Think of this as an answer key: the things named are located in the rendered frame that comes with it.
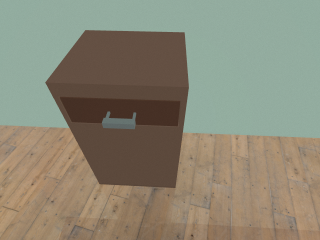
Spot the handle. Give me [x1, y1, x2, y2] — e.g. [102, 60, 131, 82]
[102, 111, 136, 129]

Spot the cabinet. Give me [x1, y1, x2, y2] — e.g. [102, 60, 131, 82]
[45, 30, 189, 188]

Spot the drawer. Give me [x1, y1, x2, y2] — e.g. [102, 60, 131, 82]
[60, 97, 180, 127]

